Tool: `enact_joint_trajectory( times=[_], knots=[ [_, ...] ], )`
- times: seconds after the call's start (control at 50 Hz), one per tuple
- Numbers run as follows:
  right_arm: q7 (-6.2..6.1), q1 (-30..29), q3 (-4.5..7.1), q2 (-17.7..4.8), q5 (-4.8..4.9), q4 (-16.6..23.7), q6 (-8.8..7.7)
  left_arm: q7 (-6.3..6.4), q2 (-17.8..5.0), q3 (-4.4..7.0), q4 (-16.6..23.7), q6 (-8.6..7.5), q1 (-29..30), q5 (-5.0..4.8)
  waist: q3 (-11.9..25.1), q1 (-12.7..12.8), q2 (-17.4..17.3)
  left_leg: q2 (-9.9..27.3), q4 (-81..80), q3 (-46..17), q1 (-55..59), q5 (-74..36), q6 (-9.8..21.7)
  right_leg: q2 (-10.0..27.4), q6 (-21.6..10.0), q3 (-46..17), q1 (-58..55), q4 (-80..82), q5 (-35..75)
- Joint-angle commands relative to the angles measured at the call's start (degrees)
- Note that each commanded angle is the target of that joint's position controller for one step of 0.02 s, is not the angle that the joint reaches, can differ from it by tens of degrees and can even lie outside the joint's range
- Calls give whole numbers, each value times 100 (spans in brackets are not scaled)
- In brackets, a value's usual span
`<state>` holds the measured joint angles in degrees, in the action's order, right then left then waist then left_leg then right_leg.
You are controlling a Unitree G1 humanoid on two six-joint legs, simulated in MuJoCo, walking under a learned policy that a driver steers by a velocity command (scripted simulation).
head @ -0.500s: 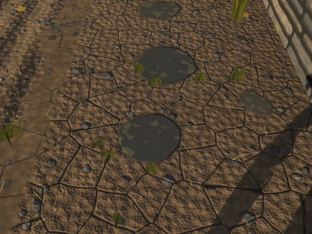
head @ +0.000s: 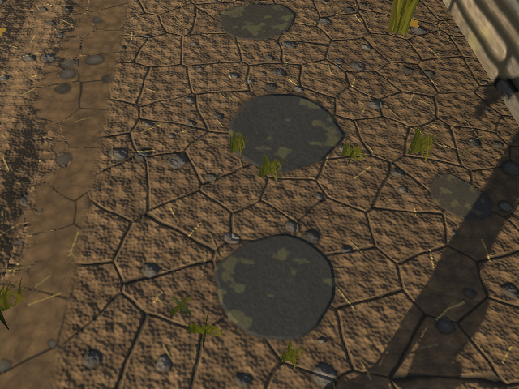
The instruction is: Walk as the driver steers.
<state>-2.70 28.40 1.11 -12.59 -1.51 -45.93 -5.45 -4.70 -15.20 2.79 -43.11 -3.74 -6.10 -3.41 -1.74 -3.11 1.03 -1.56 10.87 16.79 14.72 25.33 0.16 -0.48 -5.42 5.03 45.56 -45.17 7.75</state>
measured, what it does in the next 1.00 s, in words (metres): walks ahead, turning right: right foot, then left foot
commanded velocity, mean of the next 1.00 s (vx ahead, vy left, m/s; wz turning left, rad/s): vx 0.42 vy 0.00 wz -0.44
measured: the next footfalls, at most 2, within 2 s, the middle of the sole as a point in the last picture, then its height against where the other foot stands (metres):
right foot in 0.08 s outside the picture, level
left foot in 0.44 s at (202, 343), level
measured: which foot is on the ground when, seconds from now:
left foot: down 0.00-0.08, up 0.10-0.42, down 0.44-1.00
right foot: up 0.00-0.06, down 0.08-0.44, up 0.46-0.74, down 0.76-1.00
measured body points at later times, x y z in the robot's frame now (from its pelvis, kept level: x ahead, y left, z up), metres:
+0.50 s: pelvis +0.38 +0.05 -0.01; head +0.41 +0.03 +0.44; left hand +0.57 +0.29 -0.12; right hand +0.52 -0.26 -0.05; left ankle +0.58 +0.11 -0.72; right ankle +0.22 -0.01 -0.66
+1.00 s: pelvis +0.48 +0.04 +0.01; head +0.48 +0.03 +0.46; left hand +0.75 +0.17 -0.09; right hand +0.44 -0.26 -0.10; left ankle +0.57 +0.11 -0.71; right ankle +0.42 -0.07 -0.72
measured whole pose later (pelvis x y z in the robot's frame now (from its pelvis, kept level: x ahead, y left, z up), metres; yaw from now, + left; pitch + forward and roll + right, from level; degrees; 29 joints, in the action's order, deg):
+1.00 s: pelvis +0.48 +0.04 +0.01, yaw -26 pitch -1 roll -1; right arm 0.5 15.5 3.3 -16.4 0.4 -39.6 0.3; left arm 2.2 -12.3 1.4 -39.5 1.4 -7.1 0.8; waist -1.2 -2.3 -1.4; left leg -0.2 42.0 -1.1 -23.7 19.7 0.3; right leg -0.3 -0.5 1.6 15.5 -35.3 -19.0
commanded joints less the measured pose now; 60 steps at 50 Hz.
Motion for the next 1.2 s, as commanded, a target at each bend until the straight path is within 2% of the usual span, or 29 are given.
enact_joint_trajectory(
  times=[0.02,0.06,0.08,0.1,0.12,0.14,0.16,0.18,0.24,0.3,0.38,0.42,0.44,0.46,0.48,0.52,0.58,0.66,0.74,0.78,0.8,0.84,0.9,1.0,1.08,1.12,1.14,1.16,1.2],
  knots=[
    [-261,-345,419,-1571,29,396,97,-42,-597,229,455,-48,-155,-91,27,754,-1150,1312,1086,16,-897,-9309,-526,-623,-218,869,-1961,246,-259],
    [-274,-1289,524,-1762,45,637,144,79,-1276,552,-62,231,-2333,-55,724,1946,-1293,1462,3359,-263,-1627,-10169,-362,-525,-593,398,-4219,44,-836],
    [-128,-2261,508,-1630,203,851,44,223,-1370,624,-510,361,-3894,43,891,2738,-532,898,6088,-358,-2744,-7076,-290,75,-1026,-471,-5687,986,-170],
    [147,-2985,130,-177,179,1135,-235,236,-930,432,-873,383,-3875,282,26,2303,1682,-533,8921,-837,-4872,473,-149,-89,-1044,-1007,-5887,1000,-10],
    [267,-1572,-88,445,287,1456,-431,159,-733,201,-401,122,-2641,445,509,698,1745,-410,9802,-2287,-6394,1166,16,392,-1800,-3285,-5948,931,-1274],
    [371,-1537,-109,8,356,1699,-605,165,-525,214,-43,48,-2390,402,1070,726,975,-403,9445,-2734,-6763,776,213,1069,-2382,-4925,-5963,2312,-3605],
    [426,-1758,-7,-428,412,1762,-672,192,-517,228,123,-51,-2021,345,357,423,-282,-126,8353,-2717,-6722,160,404,1235,-2137,-5376,-4972,3277,-4796],
    [394,-1659,45,-553,311,1655,-591,202,-557,224,336,-131,-1356,314,-43,-10,-1025,211,7520,-2747,-6250,-390,365,1154,-1874,-5263,-3893,3436,-4987],
    [174,-1690,181,-1079,141,1577,-315,364,-779,275,608,-209,-755,323,-595,-292,-832,534,6023,-2675,-5226,-597,-214,493,-1699,-4310,-1974,3519,-3091],
    [126,-2909,30,-580,-144,2050,-308,623,-845,356,461,-58,-891,136,-524,221,-355,145,3302,-1949,-3664,-2006,-487,-536,-1059,-2490,-877,2881,-519],
    [162,-2829,200,-613,247,2062,-134,769,-748,425,195,341,-1552,48,481,520,368,-535,1717,-1995,-2754,-3242,-703,-739,-297,-2746,-2087,1713,-1291],
    [152,-2225,326,-726,161,1826,-159,801,-475,385,262,389,-1441,79,944,189,516,-265,1245,-2088,-2134,-3884,-462,-764,140,-2503,-2739,380,-861],
    [170,-1396,355,-867,38,1636,-180,761,-139,274,427,374,-1371,204,1591,-134,279,538,1540,-2597,-1084,-4517,-56,-790,379,-2178,-2509,-1047,-1765],
    [193,-1169,343,-1175,-72,1643,-146,712,478,86,554,342,-2055,433,2170,272,-1426,1925,1898,-4371,87,-7591,544,-1197,615,-1717,-1469,-2882,-5353],
    [301,-1155,373,-1234,-159,1569,-141,611,-128,104,584,302,-2998,251,2850,658,-2254,3048,1697,-6483,385,-6140,1502,-870,737,-2096,-866,-4120,-5042],
    [264,-2186,287,-674,-29,1818,13,600,-798,226,536,496,-1799,176,1816,369,-920,2189,1100,-5420,-820,-2301,1546,-230,966,-1451,-364,-4438,-3782],
    [255,-2355,190,-646,-22,1539,191,623,-490,143,806,610,-870,254,640,487,-390,1166,888,-3734,-2810,-2759,1009,23,914,-1176,-1234,-2482,-3498],
    [294,-2120,315,-907,35,1178,243,609,-162,-27,657,484,-854,345,1202,434,-879,1166,939,-3163,-2788,-4668,1254,-26,882,-785,-2611,-210,-3099],
    [283,-2140,249,-870,163,1102,365,511,-378,16,589,583,-756,380,1003,581,-824,1118,840,-3126,-3500,-1968,1023,-68,510,-727,-3857,1543,-1731],
    [322,-1754,113,-548,39,965,321,556,-799,55,823,612,-567,553,835,451,-97,623,1325,-2647,-4417,-48,288,933,9,-1813,-4598,2153,-1524],
    [319,-1555,99,-414,57,1024,310,536,-798,37,697,605,-305,621,799,96,988,169,1594,-1923,-3616,-211,1,1336,-427,-2232,-3286,2519,-2668],
    [293,-1785,156,-629,49,918,360,507,-317,-85,760,490,176,620,221,191,824,159,1664,-1968,-3152,-1060,-155,749,-36,-1675,-2653,2633,-3904],
    [251,-1693,302,-992,174,987,443,622,-889,140,616,443,-186,440,-187,328,693,67,2135,-1975,-3928,-1168,15,962,-109,-1603,-2945,2461,-2943],
    [352,-1564,379,-831,199,1232,541,808,-738,226,690,446,-100,383,221,393,704,419,4092,-1743,-4622,124,-7,2101,-816,-1968,-3450,2080,-265],
    [416,-1193,409,-779,271,1226,683,807,-843,340,763,469,437,230,442,119,522,408,3241,-1373,-3774,-605,84,1747,-323,-992,-3226,1549,54],
    [379,-899,604,-1191,216,1181,654,769,-549,328,640,522,3,273,404,150,-630,335,1842,-2168,-2807,-2471,463,964,330,-37,-2453,-126,-1672],
    [314,-959,795,-2152,134,1478,565,753,-262,230,999,509,182,468,223,280,-2517,1800,1022,-5282,-2108,-4029,1574,-220,996,33,-506,-1898,-4307],
    [378,-555,672,-1848,-72,1534,448,753,-395,224,1065,436,545,460,1047,-127,-1987,2146,720,-5946,-1590,-4011,2102,-398,878,-1118,-271,-2880,-4830],
    [321,-1113,616,-1568,89,1602,351,761,-545,260,868,394,436,376,914,153,-650,1702,1143,-4915,-1563,-3621,1551,-135,743,-1326,-88,-3047,-3874]
  ],
)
